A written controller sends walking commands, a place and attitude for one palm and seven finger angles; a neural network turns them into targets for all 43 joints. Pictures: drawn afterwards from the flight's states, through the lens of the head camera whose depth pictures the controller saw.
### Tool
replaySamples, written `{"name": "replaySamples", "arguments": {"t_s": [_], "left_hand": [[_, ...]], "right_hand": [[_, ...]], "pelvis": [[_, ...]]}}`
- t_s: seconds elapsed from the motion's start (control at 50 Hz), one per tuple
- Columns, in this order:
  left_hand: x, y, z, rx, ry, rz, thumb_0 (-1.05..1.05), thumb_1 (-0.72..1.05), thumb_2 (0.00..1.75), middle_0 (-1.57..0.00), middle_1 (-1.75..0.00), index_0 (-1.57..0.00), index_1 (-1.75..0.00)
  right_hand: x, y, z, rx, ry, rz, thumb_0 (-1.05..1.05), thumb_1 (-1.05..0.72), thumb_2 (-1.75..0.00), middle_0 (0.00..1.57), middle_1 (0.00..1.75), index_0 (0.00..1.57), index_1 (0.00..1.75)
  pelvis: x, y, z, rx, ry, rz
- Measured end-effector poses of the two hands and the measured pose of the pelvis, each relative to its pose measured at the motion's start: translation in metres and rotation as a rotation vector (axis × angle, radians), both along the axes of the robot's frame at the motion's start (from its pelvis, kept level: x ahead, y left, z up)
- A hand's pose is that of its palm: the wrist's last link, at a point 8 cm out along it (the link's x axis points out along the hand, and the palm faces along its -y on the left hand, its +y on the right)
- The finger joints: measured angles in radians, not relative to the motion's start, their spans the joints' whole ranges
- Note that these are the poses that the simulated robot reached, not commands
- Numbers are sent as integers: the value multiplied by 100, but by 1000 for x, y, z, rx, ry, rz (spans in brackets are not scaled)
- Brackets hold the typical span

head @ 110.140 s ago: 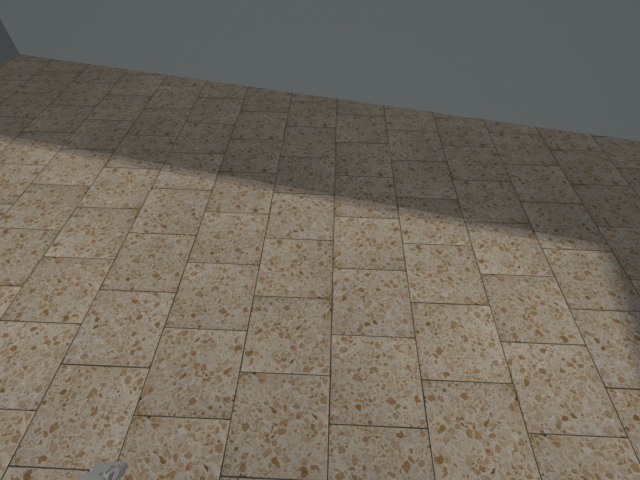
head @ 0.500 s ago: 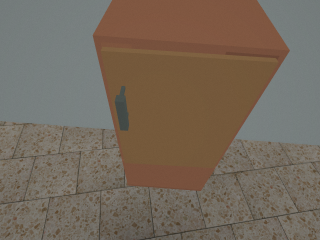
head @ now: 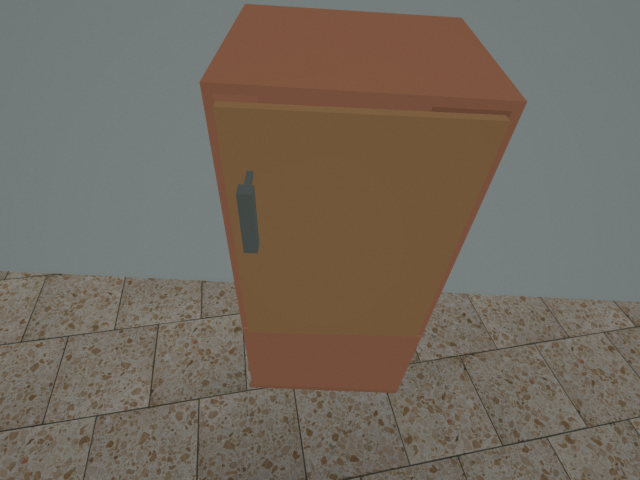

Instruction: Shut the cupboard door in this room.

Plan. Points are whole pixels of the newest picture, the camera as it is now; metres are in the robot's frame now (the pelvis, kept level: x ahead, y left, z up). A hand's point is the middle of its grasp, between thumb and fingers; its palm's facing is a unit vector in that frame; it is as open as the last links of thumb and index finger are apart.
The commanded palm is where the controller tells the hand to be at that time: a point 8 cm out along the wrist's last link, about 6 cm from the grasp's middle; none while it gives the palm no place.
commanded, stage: come to a stop and stand still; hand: left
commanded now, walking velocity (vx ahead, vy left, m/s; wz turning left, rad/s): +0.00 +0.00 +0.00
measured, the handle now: (250, 212) +0.51 +0.14 +0.05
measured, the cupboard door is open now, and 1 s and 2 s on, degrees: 1 1 1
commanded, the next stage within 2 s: look again from close up in 0.66 s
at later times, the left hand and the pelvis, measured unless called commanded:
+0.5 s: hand out of the picture -0.06 +0.21 -0.18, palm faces +0.01 -0.98 -0.19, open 7.3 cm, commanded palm none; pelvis -0.02 +0.03 +0.00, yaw +0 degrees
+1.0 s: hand out of the picture -0.09 +0.20 -0.18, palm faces +0.05 -0.99 -0.16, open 7.3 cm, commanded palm none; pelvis -0.05 +0.04 +0.01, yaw +1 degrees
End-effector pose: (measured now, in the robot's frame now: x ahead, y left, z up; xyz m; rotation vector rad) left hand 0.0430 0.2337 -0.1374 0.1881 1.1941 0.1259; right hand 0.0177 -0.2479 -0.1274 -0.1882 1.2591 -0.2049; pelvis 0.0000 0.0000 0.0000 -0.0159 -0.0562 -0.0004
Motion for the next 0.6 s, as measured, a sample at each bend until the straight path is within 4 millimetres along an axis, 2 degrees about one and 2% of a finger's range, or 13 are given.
{"name": "replaySamples", "arguments": {"t_s": [0.12,0.22,0.4,0.6], "left_hand": [[-22,14,-2,6,44,4,0,91,90,-20,-30,-21,-30],[-46,23,-4,10,103,16,0,91,90,-20,-30,-20,-30],[-87,27,-6,-3,191,45,0,91,90,-20,-30,-20,-30],[-116,17,-8,-34,232,77,0,91,90,-20,-30,-20,-30]], "right_hand": [[-27,10,0,5,58,-18,0,-90,-90,20,30,20,30],[-35,20,0,14,77,-24,0,-90,-90,20,30,20,30],[-24,34,0,25,57,-11,0,-90,-90,20,30,20,30],[-7,45,-1,39,14,14,0,-90,-90,20,30,20,30]], "pelvis": [[-9,8,2,-5,7,-1],[-14,14,3,-7,9,-1],[-21,24,4,-9,9,-1],[-27,30,4,-6,2,7]]}}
